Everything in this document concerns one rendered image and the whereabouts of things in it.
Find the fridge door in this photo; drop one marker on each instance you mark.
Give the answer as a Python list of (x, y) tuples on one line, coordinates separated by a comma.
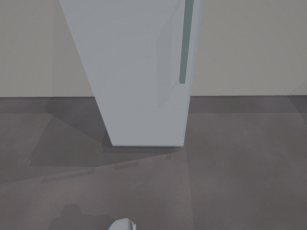
[(131, 54)]

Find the handle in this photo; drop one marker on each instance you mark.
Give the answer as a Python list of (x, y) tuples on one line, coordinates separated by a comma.
[(187, 22)]

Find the left robot thigh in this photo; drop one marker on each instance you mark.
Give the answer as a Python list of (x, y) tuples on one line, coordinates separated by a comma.
[(122, 224)]

